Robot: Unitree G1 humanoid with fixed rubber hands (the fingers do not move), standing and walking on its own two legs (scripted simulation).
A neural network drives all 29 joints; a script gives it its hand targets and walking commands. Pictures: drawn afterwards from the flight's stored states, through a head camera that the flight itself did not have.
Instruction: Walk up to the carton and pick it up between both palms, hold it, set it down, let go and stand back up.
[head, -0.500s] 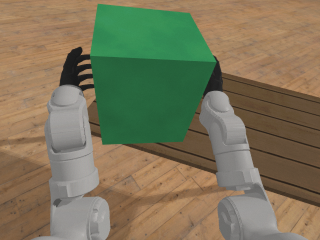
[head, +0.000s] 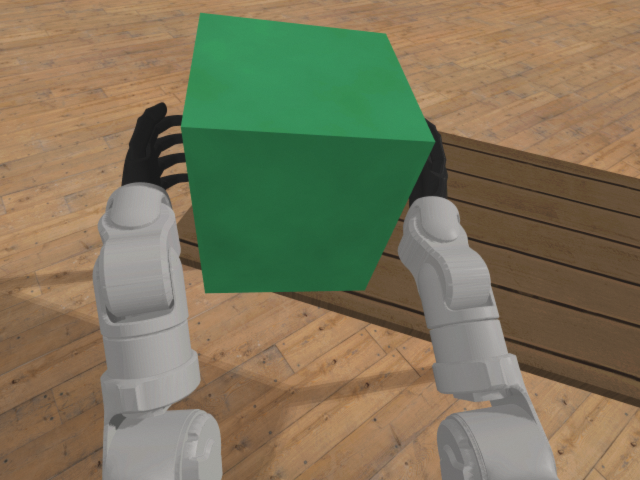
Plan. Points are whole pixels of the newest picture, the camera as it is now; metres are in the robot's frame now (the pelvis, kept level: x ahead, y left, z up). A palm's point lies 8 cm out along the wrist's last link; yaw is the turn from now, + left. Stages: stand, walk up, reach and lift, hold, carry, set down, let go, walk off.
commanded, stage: hold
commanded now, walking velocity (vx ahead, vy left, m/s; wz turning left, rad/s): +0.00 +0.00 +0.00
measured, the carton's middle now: (292, 168) +0.42 +0.00 +0.17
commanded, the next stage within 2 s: none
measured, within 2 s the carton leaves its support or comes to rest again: neither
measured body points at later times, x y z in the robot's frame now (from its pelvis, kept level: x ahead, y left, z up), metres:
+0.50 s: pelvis +0.00 -0.01 +0.00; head +0.00 +0.01 +0.45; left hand +0.39 +0.14 +0.21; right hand +0.40 -0.16 +0.19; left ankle +0.00 +0.13 -0.75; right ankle +0.06 -0.10 -0.75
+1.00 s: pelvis -0.01 +0.01 +0.00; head -0.02 +0.04 +0.45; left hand +0.37 +0.16 +0.20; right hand +0.38 -0.13 +0.18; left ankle +0.01 +0.13 -0.75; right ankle +0.06 -0.10 -0.75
